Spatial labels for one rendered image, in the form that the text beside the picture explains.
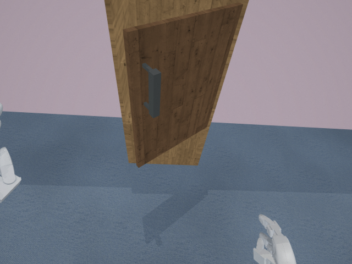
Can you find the handle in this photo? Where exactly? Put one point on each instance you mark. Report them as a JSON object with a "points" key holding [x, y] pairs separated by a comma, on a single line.
{"points": [[154, 91]]}

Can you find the cupboard door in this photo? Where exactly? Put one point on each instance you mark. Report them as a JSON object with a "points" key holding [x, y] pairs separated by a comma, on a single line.
{"points": [[191, 52]]}

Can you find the robot left hand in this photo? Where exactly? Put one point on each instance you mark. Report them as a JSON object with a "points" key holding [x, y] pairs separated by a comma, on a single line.
{"points": [[8, 180]]}

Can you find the robot right hand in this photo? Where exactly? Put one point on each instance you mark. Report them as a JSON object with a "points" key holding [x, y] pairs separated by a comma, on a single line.
{"points": [[279, 250]]}

